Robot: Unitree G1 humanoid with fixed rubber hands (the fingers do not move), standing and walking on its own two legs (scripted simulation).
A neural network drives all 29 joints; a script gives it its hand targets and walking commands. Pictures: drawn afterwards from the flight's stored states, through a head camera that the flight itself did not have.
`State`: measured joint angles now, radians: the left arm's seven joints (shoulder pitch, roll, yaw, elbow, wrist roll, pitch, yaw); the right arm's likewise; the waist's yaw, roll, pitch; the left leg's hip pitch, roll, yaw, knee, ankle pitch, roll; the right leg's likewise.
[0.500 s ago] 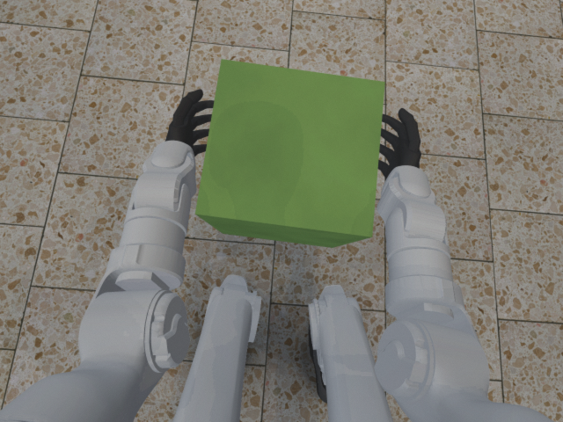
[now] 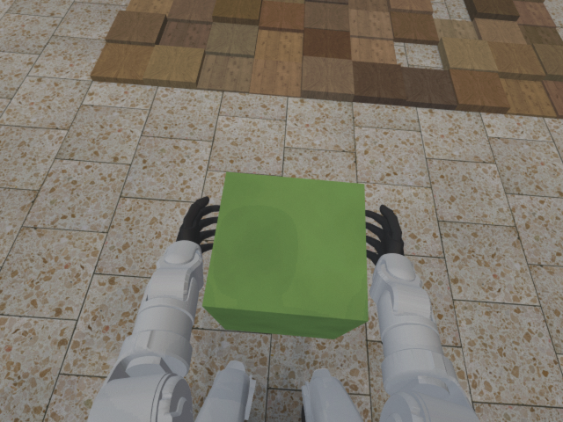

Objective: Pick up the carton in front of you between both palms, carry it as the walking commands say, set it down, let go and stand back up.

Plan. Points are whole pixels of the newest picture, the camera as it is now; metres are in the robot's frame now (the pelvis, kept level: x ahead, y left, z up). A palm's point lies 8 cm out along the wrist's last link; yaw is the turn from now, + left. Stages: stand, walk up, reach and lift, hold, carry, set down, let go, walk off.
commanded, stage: reach and lift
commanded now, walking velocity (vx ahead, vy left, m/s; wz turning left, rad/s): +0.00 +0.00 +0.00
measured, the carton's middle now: (286, 265) +0.38 +0.01 -0.11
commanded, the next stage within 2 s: hold in 1.54 s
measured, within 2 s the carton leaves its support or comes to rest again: neither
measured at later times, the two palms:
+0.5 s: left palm (167, 227) +0.33 +0.15 +0.11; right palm (443, 233) +0.34 -0.15 +0.12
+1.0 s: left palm (157, 222) +0.32 +0.15 +0.13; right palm (453, 230) +0.33 -0.15 +0.14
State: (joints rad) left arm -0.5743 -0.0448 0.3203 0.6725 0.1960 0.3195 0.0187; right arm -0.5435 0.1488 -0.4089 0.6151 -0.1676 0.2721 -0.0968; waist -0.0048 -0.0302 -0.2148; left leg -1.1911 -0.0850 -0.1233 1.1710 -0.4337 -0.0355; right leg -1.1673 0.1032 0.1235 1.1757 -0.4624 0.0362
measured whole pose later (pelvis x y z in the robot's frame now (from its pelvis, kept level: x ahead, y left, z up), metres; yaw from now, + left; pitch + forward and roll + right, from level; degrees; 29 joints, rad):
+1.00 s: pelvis +0.03 +0.00 +0.11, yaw +0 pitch -4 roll +0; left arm -0.33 -0.16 0.29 0.39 0.30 0.64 0.00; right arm -0.35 0.18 -0.34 0.41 -0.31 0.59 0.00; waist 0.00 -0.01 -0.01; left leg -0.18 -0.05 -0.13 0.44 -0.20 -0.01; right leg -0.17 0.05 0.15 0.46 -0.23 0.01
